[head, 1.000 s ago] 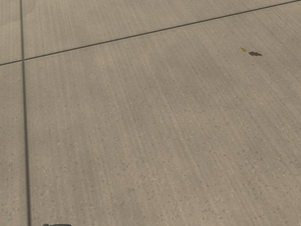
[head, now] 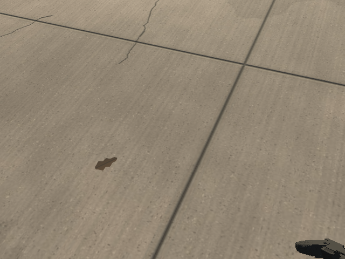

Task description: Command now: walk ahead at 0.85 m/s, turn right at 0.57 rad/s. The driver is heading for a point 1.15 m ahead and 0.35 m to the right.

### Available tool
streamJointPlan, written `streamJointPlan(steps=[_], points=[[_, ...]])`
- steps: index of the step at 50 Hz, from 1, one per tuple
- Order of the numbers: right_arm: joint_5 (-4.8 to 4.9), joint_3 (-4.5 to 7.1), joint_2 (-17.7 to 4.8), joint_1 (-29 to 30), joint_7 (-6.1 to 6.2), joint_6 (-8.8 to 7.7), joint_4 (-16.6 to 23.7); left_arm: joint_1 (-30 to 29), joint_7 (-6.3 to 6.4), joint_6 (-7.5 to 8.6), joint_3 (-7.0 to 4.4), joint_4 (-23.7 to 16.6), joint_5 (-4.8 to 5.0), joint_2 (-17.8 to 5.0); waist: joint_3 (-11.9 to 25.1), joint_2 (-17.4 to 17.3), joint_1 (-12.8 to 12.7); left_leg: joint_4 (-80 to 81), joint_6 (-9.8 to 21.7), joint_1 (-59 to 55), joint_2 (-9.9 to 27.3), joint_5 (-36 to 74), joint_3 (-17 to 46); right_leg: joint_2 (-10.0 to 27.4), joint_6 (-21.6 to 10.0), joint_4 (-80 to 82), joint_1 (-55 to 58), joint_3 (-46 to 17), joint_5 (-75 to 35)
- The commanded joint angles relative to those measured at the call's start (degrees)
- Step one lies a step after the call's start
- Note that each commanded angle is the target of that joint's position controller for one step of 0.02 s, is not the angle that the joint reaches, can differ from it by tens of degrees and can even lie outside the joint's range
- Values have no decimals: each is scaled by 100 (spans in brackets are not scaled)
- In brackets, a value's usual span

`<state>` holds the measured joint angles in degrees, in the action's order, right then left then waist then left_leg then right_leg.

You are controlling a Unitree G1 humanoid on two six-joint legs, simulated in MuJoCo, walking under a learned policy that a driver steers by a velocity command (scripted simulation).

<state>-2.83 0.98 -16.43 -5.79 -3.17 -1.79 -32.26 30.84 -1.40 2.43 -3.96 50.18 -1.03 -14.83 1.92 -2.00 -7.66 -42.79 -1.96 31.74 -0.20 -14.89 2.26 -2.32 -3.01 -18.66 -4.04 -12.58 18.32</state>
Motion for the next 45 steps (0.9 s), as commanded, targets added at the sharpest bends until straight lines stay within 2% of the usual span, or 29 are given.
streamJointPlan(steps=[1, 3, 4, 5, 6, 7, 8, 9, 11, 15, 17, 19, 21, 22, 23, 24, 25, 26, 27, 28, 29, 30, 31, 32, 34, 37, 40, 42, 45], points=[[99, 53, -258, 1058, 20, -167, 645, -371, 50, 43, -285, -331, 9, -1112, -585, 1199, 170, 973, -60, -545, -349, -38, -337, 828, -900, 801, -673, -1378, 141], [154, 131, -405, 413, 156, -229, 444, -632, 44, 73, -313, -351, 40, -1204, -321, 1109, 612, 1579, 66, -2155, -422, 250, -298, 816, -731, 331, -1220, -1327, -1039], [101, 252, -680, -369, 277, -271, 190, -778, 30, 138, -333, -380, 80, -1248, 97, 806, 1033, 1709, 179, -3456, -349, 283, -201, 548, -579, -573, -1650, -1045, -2028], [8, 428, -1147, -1444, 416, -300, -24, -1014, -8, 237, -310, -482, 153, -1152, 763, 278, 1673, 1689, 397, -4956, 409, -301, 402, 185, -390, -2133, -2481, -564, -1957], [-160, 577, -1751, -2362, 506, -284, -131, -921, 20, 310, -112, -806, 329, -412, 1805, -1273, 1920, 2418, 778, -6347, 2279, -3018, 2829, -402, -220, -4056, -3805, 236, 730], [-121, 566, -1634, -1918, 519, -219, -175, -1026, 74, 211, -66, -901, 247, -572, 1470, -1280, 1567, 2893, 1011, -5295, 2699, -3830, 4234, -86, -254, -5054, -4287, 577, 804], [-115, 417, -1047, -1464, 497, -208, -123, -1368, 58, 115, -104, -860, 99, -728, 628, -554, 1404, 2773, 984, -4565, 2439, -3336, 3525, 284, -304, -5422, -4462, 656, 301], [-77, 329, -722, -1355, 460, -228, -197, -1557, -34, 73, -92, -844, 1, -672, 151, -196, 1320, 2854, 948, -4036, 2146, -2383, 2622, 481, -276, -5349, -4428, 746, -2], [-28, 242, -481, -1433, 446, -287, -424, -1693, -197, -61, -73, -849, -112, -554, -385, -432, 1126, 3201, 818, -3462, 1731, -1316, 1505, 727, -202, -5205, -4401, 839, -176], [118, 195, -287, -1769, 344, -457, -859, -2437, -374, -230, 47, -1259, -113, -357, -764, -428, 963, 3405, 708, -3401, 1608, 699, 217, 841, -176, -5358, -5014, 960, -674], [105, 191, -315, -1550, 345, -523, -958, -2827, -434, -226, 118, -1522, -91, -369, -944, -423, 749, 3602, 617, -3033, 1476, 1526, -516, 845, -172, -4866, -4841, 1096, -1111], [102, 195, -355, -1474, 371, -537, -1092, -3175, -506, -230, 194, -1616, -59, -407, -1034, -173, 749, 3813, 462, -2708, 1103, 2208, -1318, 664, -266, -3999, -4180, 1655, -1533], [108, 226, -620, -1666, 390, -555, -1241, -3596, -549, -208, 300, -1850, -70, -329, -1229, -65, 724, 3640, 359, -2543, 1208, 4430, -1717, 430, -505, -3012, -3321, 2216, -1620], [119, 261, -787, -1829, 407, -547, -1309, -3537, -520, -208, 295, -1803, -76, -389, -1018, -96, 684, 3310, 333, -2803, 1208, 5889, -1782, 139, -628, -2853, -2858, 2459, -1618], [110, 317, -1015, -1882, 444, -493, -1305, -3212, -474, -206, 256, -1691, -53, -527, -692, -239, 487, 2762, 310, -3122, 1273, 7028, -1782, -117, -723, -2776, -2414, 2565, -1395], [82, 373, -1249, -1797, 486, -400, -1284, -2513, -424, -190, 182, -1517, -42, -735, -221, -370, 54, 1730, 316, -3230, 1403, 7812, -1753, -310, -842, -2721, -1629, 2493, -1123], [66, 423, -1448, -1539, 504, -307, -1192, -1313, -342, -177, 50, -1188, -38, -992, 412, -505, -538, 300, 391, -2938, 1528, 8054, -1632, -452, -1001, -2698, -315, 2251, -844], [29, 415, -1409, -1346, 468, -257, -1093, -87, -207, -168, -147, -767, -44, -1329, 963, -269, -995, -1562, 382, -1963, 1392, 6694, -1553, -470, -1176, -2224, 1423, 1779, -705], [0, 328, -893, -1271, 338, -274, -1062, -409, -36, -267, -365, -729, 132, -1722, 678, 1072, -538, -3918, 205, -321, 191, 76, -1498, 157, -1268, -1790, 2203, 628, -170], [127, 197, -655, -1730, 318, -393, -354, -1003, -33, -352, -439, -1103, -116, -2429, 1518, 1745, 251, -5690, -9, 1626, -247, -1377, -589, 1639, -2405, -761, 3339, -2800, 33], [76, 210, -1001, -1080, 317, -518, -223, -724, 34, -378, -450, -1193, -59, -2172, 1706, 481, -172, -5453, 64, 1933, 10, -689, 291, 1684, -2397, 3, 3160, -3391, 786], [100, 155, -908, -981, 320, -574, -202, -851, 97, -322, -389, -1011, -32, -1890, 647, 140, 161, -4766, 107, 1941, 291, -461, 305, 1617, -2150, 388, 2103, -3127, 725], [28, 110, -838, -879, 340, -551, -216, -1007, 128, -218, -319, -920, -22, -1633, 17, -260, 489, -4070, 88, 1559, 548, -438, 275, 1368, -1946, 472, 1036, -2611, 179], [-120, 72, -739, -921, 351, -447, -321, -1301, 160, -121, -264, -948, -35, -1524, -244, -450, 756, -3748, 61, 1070, 674, -597, 282, 947, -1755, 426, 222, -1948, -268], [-217, 51, -704, -1159, 339, -179, -346, -1412, 145, 35, -142, -957, 28, -1259, -463, -258, 1095, -3111, -134, 565, 820, -925, 237, 675, -1842, 527, -877, -1544, -866], [-143, -69, -403, -285, 245, -117, 17, -1328, 111, 217, -97, -847, 43, -1149, -878, -108, 974, -1420, -213, 309, 909, 134, -216, 300, -1638, 1012, -1744, -789, -1167], [56, -176, -139, 366, 105, -199, 63, -860, 13, 392, -53, -604, 155, -990, -830, 33, 484, 251, 158, -489, 691, 2401, -609, 151, -1094, 1343, -1521, -90, -2652], [171, -130, -274, 601, 90, -207, 58, -632, 20, 469, -60, -456, 150, -1123, -784, 160, 313, 812, 434, -467, 574, 2888, -658, 463, -889, 1522, -598, 47, -3358], [147, -3, -565, 527, 99, -225, -47, -448, 147, 431, -86, -270, 1, -1414, -423, 430, 441, 1193, 766, -469, 10, 1967, -939, 774, -563, 841, 991, 552, -6144]])
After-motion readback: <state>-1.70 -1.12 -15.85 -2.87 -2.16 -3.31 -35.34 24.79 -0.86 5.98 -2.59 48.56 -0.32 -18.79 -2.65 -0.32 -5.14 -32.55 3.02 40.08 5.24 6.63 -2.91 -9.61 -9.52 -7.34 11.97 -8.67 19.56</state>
